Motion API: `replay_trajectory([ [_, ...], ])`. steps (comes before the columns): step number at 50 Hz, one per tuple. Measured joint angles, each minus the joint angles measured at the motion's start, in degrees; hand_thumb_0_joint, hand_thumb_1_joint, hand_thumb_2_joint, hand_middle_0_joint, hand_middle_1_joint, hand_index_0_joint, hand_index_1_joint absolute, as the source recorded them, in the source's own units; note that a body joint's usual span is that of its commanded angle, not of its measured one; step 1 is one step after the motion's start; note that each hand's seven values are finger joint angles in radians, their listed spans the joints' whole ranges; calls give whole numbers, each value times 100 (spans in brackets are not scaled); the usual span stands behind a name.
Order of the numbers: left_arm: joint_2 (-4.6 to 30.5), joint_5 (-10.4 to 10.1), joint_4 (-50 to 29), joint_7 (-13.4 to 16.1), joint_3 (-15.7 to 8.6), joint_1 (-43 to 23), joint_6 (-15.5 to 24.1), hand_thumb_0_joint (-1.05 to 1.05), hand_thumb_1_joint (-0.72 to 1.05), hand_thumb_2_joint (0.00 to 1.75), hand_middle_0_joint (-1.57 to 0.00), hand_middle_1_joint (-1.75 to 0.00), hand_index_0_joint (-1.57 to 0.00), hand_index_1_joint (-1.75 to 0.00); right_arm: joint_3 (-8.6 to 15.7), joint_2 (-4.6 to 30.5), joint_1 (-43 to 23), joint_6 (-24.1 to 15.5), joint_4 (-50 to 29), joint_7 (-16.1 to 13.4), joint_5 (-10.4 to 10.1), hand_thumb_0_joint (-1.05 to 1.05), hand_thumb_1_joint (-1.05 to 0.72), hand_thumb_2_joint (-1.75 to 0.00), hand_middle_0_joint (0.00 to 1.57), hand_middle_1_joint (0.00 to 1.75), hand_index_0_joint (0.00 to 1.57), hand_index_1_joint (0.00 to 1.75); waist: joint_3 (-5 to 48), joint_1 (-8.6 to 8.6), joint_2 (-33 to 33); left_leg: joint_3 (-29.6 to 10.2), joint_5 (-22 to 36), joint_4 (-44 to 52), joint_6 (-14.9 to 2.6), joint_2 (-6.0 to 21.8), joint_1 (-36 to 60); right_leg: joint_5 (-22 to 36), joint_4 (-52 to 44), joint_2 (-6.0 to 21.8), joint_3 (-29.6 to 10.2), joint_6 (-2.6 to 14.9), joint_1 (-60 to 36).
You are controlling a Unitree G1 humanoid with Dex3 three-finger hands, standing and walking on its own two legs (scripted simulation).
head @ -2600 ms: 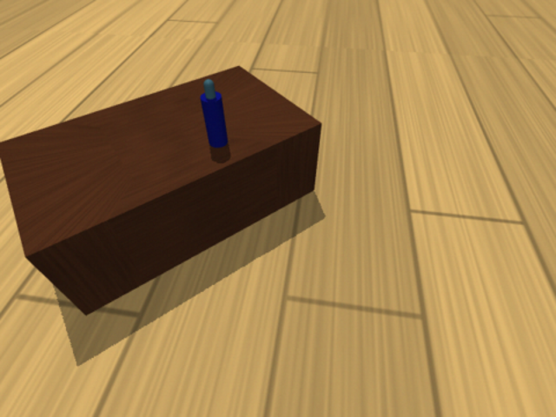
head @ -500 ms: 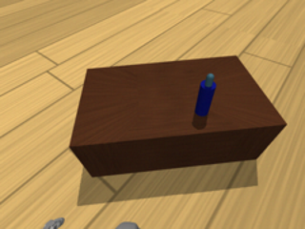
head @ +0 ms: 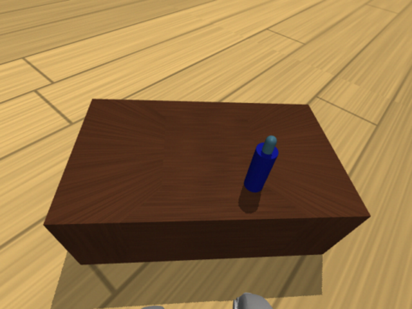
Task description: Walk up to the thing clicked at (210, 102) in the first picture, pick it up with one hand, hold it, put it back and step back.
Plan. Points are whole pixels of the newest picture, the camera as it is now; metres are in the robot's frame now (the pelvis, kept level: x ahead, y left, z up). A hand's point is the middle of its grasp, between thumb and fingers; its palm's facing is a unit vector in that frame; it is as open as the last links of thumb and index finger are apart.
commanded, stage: walk up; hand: right
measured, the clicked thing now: (261, 163) +0.63 -0.19 -0.20
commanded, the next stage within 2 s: none
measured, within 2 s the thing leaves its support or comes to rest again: neither
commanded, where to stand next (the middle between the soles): +0.14 -0.01 m, yaw +5 degrees
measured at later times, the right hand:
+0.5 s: hand (347, 303) +0.18 -0.33 -0.16, palm faces -0.19 +0.92 -0.35, open 7.4 cm
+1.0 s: hand (326, 299) +0.19 -0.27 -0.15, palm faces -0.14 +0.93 -0.33, open 7.4 cm
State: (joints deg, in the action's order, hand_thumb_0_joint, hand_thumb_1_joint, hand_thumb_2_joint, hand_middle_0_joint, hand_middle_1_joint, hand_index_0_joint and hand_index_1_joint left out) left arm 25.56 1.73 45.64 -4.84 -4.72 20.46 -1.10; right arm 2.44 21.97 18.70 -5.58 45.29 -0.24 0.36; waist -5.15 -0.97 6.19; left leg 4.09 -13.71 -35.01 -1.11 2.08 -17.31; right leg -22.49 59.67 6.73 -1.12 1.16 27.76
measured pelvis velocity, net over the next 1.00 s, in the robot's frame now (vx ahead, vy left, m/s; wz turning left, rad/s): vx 0.07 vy -0.03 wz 0.12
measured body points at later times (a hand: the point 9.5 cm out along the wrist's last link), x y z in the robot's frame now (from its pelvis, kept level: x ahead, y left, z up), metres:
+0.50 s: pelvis +0.06 -0.07 +0.00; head +0.10 -0.08 +0.44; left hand +0.07 +0.27 -0.10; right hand +0.19 -0.37 -0.13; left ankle +0.08 +0.08 -0.70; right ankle +0.10 -0.21 -0.72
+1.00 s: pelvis +0.07 -0.03 +0.00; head +0.08 -0.03 +0.45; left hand +0.09 +0.29 -0.12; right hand +0.19 -0.32 -0.12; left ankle +0.08 +0.08 -0.72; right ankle +0.11 -0.17 -0.72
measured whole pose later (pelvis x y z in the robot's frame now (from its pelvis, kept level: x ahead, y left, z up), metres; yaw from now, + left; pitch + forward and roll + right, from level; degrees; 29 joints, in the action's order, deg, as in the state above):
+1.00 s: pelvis +0.07 -0.03 +0.00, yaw +7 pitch -3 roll -1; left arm 22.1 0.9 58.5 -0.4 0.2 11.9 1.9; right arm 0.9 21.0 8.6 0.4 57.9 1.7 0.4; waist -3.1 -1.1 -1.2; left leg 2.6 -17.5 -36.5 -1.3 1.1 -16.5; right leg -16.8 35.0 2.8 1.8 -0.6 15.8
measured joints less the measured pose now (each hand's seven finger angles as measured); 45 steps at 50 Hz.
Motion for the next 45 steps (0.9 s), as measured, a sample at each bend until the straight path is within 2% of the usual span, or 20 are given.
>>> replay_trajectory([
  [3, 40, -34, 65, 3, -33, -43, 63, 0, 91, 89, -21, -30, -20, -30, 27, 143, 78, 52, 60, 63, 57, 0, -90, -90, 21, 30, 21, 30, 55, 66, -134, -137, -127, -56, 60, 126, 19, 186, -968, 138, -29, -58, -91],
  [6, 55, -46, 191, 95, -44, -57, 159, 0, 91, 89, -21, -30, -20, -30, 61, 291, 91, 205, 122, 98, 75, 1, -90, -90, 21, 30, 21, 30, 139, 143, -350, -340, -403, -396, 98, 266, -146, 510, -1692, 44, 95, -92, -410],
  [7, 64, -35, 221, 145, -47, -34, 214, 0, 91, 89, -21, -30, -20, -30, 71, 334, 89, 276, 144, 92, 73, 1, -90, -90, 21, 30, 21, 30, 177, 140, -430, -410, -567, -632, 63, 322, -254, 641, -1899, -38, 141, -168, -543],
  [8, 2, -7, 281, 210, -51, -60, 261, 0, 91, 89, -21, -30, -20, -30, 100, 395, 55, 351, 198, 64, 62, 1, -90, -90, 21, 30, 21, 30, 165, 116, -615, -571, -835, -938, -49, 395, -367, 624, -1815, -153, 230, -275, -554],
  [10, -137, 49, 347, 301, 20, -95, 312, 0, 91, 89, -21, -30, -20, -30, 142, 424, -26, 502, 348, -16, 30, 1, -90, -90, 21, 30, 21, 30, 176, 43, -817, -875, -1307, -1607, -65, 172, -611, 436, -1606, -202, 326, -327, -529],
  [12, -272, 45, 391, 329, 131, -140, 322, 0, 91, 89, -21, -30, -20, -30, 124, 425, -97, 556, 459, -41, 0, 1, -90, -90, 20, 30, 21, 30, 179, -47, -902, -822, -1531, -2051, -40, -74, -786, 388, -1654, -152, 342, -270, -597],
  [16, -420, 22, 410, 379, 281, -207, 430, 0, 91, 89, -21, -30, -20, -30, 86, 370, -243, 568, 554, 15, -30, 1, -91, -90, 20, 30, 21, 30, 131, -121, -1039, -670, -1324, -2174, -16, -223, -954, 452, -1952, -97, 460, -225, -793],
  [25, -167, -43, 313, 562, 287, -374, 493, 0, 90, 89, -21, -30, -21, -30, 88, 186, -638, 704, 508, 198, 82, 1, -90, -90, 21, 30, 21, 30, -99, -127, -791, -429, -1063, -1273, 16, -80, -702, 321, -1904, 104, 704, -260, -845],
  [27, -98, -68, 314, 579, 304, -436, 442, 0, 90, 89, -21, -30, -21, -30, 123, 211, -709, 655, 484, 216, 71, 1, -90, -90, 21, 30, 21, 30, -116, -96, -719, -337, -675, -706, -21, -92, -459, 215, -1713, 198, 738, -311, -767],
  [28, -49, -81, 334, 587, 307, -490, 407, 0, 90, 89, -21, -30, -21, -30, 149, 196, -759, 615, 500, 208, 74, 1, -90, -90, 21, 30, 21, 30, -154, -83, -607, -289, -393, -541, 36, -177, -379, 130, -1549, 306, 702, -325, -713],
  [29, -8, -94, 373, 600, 300, -550, 361, 0, 90, 89, -21, -30, -21, -30, 162, 158, -819, 585, 520, 199, 86, 1, -90, -90, 20, 30, 21, 30, -212, -100, -445, -200, -367, -536, 56, -289, -329, 72, -1362, 422, 584, -244, -647],
  [30, -11, -116, 415, 616, 298, -590, 307, 0, 90, 89, -21, -30, -20, -30, 157, 142, -846, 564, 512, 192, 106, 0, -90, -90, 20, 30, 21, 30, -220, -117, -382, -149, -416, -584, 54, -320, -321, -146, -1160, 388, 441, -171, -564],
  [32, -63, -127, 541, 641, 336, -639, 226, 0, 91, 89, -21, -30, -20, -30, 126, 135, -854, 541, 506, 200, 78, 0, -90, -90, 20, 30, 21, 30, -142, -55, -458, -207, -505, -666, -3, -248, -340, -774, -819, 104, 328, -68, -462],
  [34, -78, -140, 649, 630, 365, -657, 220, 0, 91, 89, -21, -30, -20, -30, 85, 93, -854, 572, 521, 190, 69, 0, -90, -90, 21, 30, 21, 30, -52, 8, -485, -252, -497, -600, -36, -199, -295, -939, -775, -89, 319, -24, -460],
  [37, -101, -172, 742, 605, 362, -642, 311, 0, 91, 89, -21, -30, -20, -30, 5, 62, -897, 592, 571, 163, 49, 0, -90, -90, 21, 30, 21, 30, 36, 32, -487, -226, -489, -572, -3, -162, -271, -393, -1377, -229, 377, -8, -651],
  [39, -166, -145, 842, 605, 352, -675, 366, 0, 91, 89, -21, -30, -20, -30, -21, 90, -966, 620, 635, 154, 12, 0, -90, -90, 21, 30, 21, 30, 15, 18, -599, -243, -582, -733, 28, -82, -288, 342, -1911, -362, 411, -74, -884],
  [41, -275, -80, 942, 602, 373, -710, 387, 0, 91, 89, -21, -30, -20, -30, -35, 95, -1018, 665, 741, 133, -33, 0, -90, -90, 21, 30, 21, 30, 8, 11, -802, -331, -627, -801, 61, 41, -257, 465, -2065, -486, 493, -179, -1026],
  [44, -290, -31, 1050, 531, 440, -713, 353, 0, 91, 89, -21, -30, -20, -30, -70, -9, -1037, 660, 898, 131, -31, 1, -90, -90, 20, 30, 21, 30, 118, -24, -704, -245, -848, -660, 3, -106, -165, 405, -2056, -363, 389, -180, -1008],
  [45, -307, -34, 1096, 515, 459, -733, 323, 0, 91, 89, -21, -30, -20, -30, -78, -22, -1033, 637, 948, 140, -28, 0, -90, -90, 20, 30, 21, 30, 136, -16, -693, -212, -669, -531, 2, -138, -107, 404, -2075, -328, 363, -193, -1021],
])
